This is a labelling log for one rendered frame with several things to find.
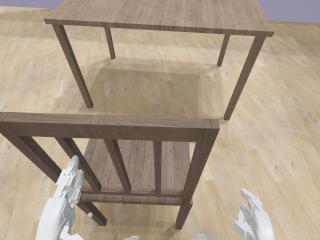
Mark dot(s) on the chair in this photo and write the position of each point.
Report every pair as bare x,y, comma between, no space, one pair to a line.
129,159

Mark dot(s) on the robot left hand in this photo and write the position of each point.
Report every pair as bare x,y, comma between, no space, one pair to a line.
59,208

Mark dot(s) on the table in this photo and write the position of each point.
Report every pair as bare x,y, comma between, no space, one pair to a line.
227,17

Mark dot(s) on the robot right hand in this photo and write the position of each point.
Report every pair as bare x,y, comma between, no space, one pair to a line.
258,225

